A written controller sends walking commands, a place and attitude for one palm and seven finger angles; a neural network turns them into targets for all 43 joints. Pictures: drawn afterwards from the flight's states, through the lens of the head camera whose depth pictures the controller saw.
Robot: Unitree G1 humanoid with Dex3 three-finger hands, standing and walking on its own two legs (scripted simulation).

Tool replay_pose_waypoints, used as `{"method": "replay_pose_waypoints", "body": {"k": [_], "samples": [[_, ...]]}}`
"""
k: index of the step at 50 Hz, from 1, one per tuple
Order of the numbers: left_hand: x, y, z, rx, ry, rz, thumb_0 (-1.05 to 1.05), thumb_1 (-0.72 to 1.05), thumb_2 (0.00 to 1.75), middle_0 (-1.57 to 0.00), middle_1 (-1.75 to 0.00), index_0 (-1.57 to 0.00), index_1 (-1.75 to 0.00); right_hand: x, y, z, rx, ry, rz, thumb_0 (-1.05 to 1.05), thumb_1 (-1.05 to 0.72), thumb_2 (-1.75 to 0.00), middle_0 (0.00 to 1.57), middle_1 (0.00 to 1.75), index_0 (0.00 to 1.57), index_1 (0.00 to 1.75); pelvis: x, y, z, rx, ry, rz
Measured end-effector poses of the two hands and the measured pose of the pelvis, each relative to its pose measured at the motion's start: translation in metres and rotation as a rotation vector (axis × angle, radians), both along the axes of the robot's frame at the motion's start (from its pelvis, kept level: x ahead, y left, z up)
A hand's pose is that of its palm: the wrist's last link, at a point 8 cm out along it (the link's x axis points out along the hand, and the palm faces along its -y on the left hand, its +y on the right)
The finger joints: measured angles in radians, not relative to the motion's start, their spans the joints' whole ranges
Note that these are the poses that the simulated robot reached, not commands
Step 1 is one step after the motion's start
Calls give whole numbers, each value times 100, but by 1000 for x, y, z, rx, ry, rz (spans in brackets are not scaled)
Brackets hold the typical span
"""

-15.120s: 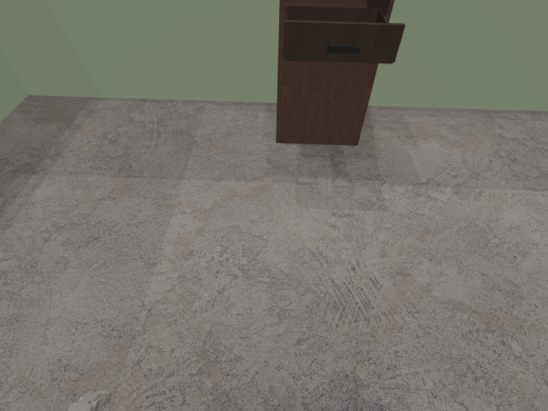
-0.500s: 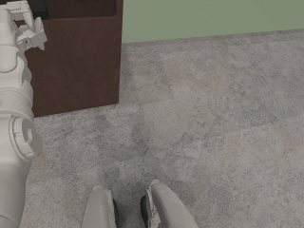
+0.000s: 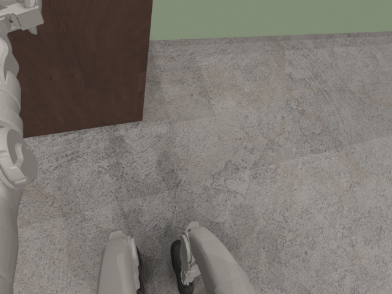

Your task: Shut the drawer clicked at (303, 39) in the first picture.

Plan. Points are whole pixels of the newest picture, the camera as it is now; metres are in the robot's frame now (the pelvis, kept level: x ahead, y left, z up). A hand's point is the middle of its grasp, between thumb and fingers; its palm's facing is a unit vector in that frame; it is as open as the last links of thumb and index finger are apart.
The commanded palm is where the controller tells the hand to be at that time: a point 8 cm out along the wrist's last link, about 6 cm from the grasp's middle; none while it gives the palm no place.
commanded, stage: pull the fist back off the drawer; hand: left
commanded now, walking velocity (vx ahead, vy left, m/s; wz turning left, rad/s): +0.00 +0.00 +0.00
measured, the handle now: out of the picture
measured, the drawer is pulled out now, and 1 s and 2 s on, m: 0.00 0.00 0.00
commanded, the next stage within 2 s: draw the hand back to the body in 0.50 s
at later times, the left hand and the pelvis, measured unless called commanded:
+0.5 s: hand (35, 10) +0.59 +0.18 +0.08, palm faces +0.14 -0.99 -0.03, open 3.3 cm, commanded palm +0.56 +0.20 +0.08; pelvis +0.03 +0.00 +0.02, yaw +0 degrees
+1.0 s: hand out of the picture +0.47 +0.21 +0.16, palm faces +0.15 -0.99 -0.04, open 3.3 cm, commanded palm +0.43 +0.24 +0.16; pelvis +0.09 -0.01 +0.09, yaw +3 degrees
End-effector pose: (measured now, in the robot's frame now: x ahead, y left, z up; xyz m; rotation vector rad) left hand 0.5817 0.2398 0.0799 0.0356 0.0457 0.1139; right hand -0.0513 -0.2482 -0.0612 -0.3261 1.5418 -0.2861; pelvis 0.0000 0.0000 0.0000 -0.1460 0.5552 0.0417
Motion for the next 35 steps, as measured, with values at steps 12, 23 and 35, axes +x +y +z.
{"method": "replay_pose_waypoints", "body": {"k": [12, 23, 35], "samples": [[-5, -11, -1, -19, -1, 8, 9, 66, 87, -140, -160, -140, -160, 5, 3, -4, 52, -7, -11, 0, -90, -90, 20, 30, 21, 30, 5, 0, 5, 12, -12, -12], [-16, -13, 5, -7, -23, 27, 4, 82, 88, -140, -160, -140, -160, 44, 0, -5, 105, -52, -20, 0, -90, -90, 20, 30, 21, 30, 28, -2, 20, 40, -40, -31], [-24, -6, 13, -7, -65, 23, 2, 90, 90, -140, -160, -140, -160, 101, -15, 2, 98, -97, 5, 0, -90, -90, 20, 30, 21, 30, 54, -6, 33, 58, -60, -27]]}}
